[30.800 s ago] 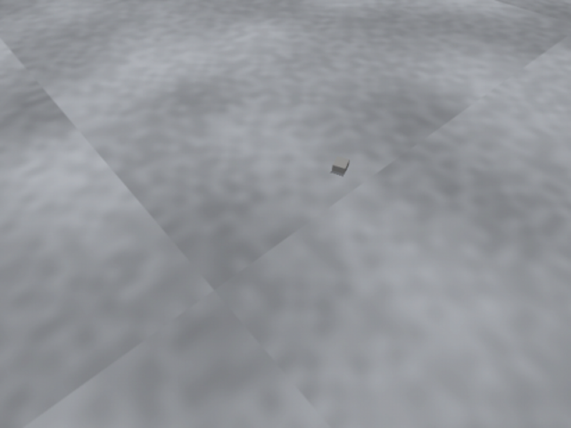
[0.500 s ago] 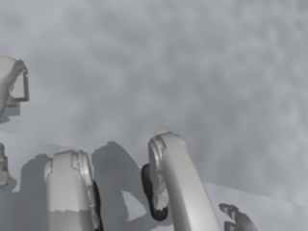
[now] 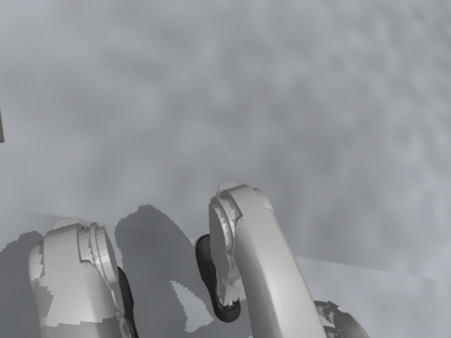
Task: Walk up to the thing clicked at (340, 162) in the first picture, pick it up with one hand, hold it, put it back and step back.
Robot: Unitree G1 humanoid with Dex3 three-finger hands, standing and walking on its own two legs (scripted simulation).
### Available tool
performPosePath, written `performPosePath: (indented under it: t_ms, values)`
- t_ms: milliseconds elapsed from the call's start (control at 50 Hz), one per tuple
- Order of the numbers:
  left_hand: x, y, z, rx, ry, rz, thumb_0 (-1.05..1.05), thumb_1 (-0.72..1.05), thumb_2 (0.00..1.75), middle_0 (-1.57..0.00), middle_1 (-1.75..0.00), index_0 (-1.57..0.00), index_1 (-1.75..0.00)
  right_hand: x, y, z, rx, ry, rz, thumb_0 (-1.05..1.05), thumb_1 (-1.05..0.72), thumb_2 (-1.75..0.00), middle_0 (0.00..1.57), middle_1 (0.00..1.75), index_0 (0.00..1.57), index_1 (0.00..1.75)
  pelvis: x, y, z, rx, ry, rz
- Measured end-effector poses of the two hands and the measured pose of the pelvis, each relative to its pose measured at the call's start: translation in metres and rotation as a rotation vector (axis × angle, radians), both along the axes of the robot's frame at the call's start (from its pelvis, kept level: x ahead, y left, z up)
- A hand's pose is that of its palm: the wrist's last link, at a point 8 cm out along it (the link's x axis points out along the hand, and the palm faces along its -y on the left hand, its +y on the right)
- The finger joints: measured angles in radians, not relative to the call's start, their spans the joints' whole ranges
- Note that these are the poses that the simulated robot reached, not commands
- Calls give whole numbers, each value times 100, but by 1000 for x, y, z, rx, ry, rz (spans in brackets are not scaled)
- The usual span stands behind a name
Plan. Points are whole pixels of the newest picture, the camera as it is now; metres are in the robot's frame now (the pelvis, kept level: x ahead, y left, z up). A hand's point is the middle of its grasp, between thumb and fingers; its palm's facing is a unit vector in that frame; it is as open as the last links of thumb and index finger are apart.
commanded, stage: crouch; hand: left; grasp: from above
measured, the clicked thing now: out of the picture +0.50 +0.32 -0.20
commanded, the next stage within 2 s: lower in 0.04 s
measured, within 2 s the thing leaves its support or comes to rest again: rests again in 1.66 s
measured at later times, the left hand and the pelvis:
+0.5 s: hand out of the picture +0.49 +0.31 -0.21, palm faces -0.49 -0.06 -0.87, open 9.3 cm; pelvis +0.00 +0.00 -0.01, yaw -2 degrees
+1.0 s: hand out of the picture +0.49 +0.30 -0.25, palm faces -0.49 -0.07 -0.87, open 9.3 cm; pelvis +0.00 +0.00 -0.02, yaw -4 degrees
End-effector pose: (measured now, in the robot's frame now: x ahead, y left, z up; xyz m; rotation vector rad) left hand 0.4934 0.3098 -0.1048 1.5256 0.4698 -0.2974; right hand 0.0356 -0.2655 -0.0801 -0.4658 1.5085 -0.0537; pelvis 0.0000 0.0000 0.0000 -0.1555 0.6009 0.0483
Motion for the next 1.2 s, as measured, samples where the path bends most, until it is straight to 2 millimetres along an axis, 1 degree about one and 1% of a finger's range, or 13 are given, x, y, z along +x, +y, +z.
performPosePath:
  t_ms: [220,320,520,660,820,980,1200]
  values:
    - [2,6,-12,-2,3,-1,1,17,21,-78,-35,-81,-32,5,2,-1,-9,8,22,0,-91,-89,21,30,20,30,2,1,-5,-10,0,-2]
    - [0,5,-24,-9,27,4,1,17,22,-79,-35,-82,-31,6,2,-1,-12,15,33,0,-91,-89,21,30,20,30,3,2,-7,-15,-4,-4]
    - [1,-2,-49,-38,21,-19,1,17,21,-79,-34,-82,-31,-3,3,-1,-24,41,53,-1,-91,-89,20,30,20,30,2,2,-16,-27,-25,-14]
    - [6,-5,-60,-25,1,-23,1,17,22,-79,-34,-82,-31,-10,6,-2,-22,48,55,0,-91,-89,21,30,20,30,3,2,-20,-34,-28,-22]
    - [7,-6,-74,-17,17,11,1,17,21,-78,-35,-81,-31,-11,11,-1,-12,45,67,0,-90,-89,21,30,20,30,3,4,-22,-42,-33,-31]
    - [6,-7,-86,-32,28,13,1,18,19,-78,-34,-81,-31,-9,13,3,-19,44,93,0,-90,-89,21,30,20,30,4,4,-23,-52,-45,-35]
    - [5,-6,-97,-37,16,8,1,17,19,-79,-34,-82,-31,-2,11,10,-38,29,148,-1,-90,-89,21,30,20,30,2,6,-26,-67,-65,-39]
